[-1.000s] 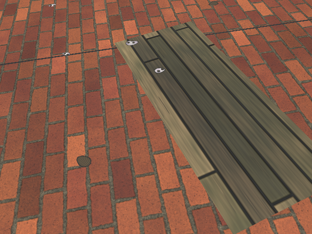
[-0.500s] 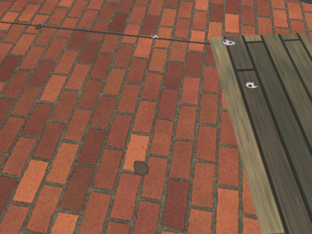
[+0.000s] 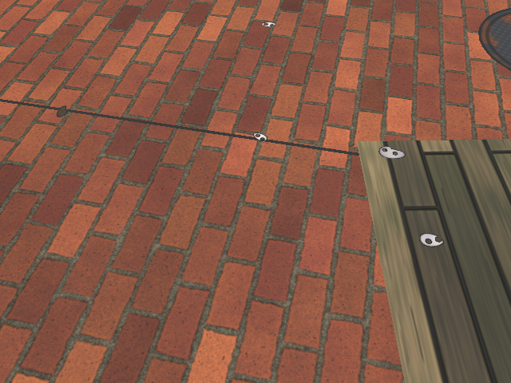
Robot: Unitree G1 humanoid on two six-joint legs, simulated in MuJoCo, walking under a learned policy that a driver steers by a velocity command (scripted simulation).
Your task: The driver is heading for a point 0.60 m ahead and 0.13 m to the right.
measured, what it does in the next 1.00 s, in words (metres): walks ahead, turning right: left foot, then right foot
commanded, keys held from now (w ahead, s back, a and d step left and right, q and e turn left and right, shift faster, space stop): w+e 0.74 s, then no key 0.26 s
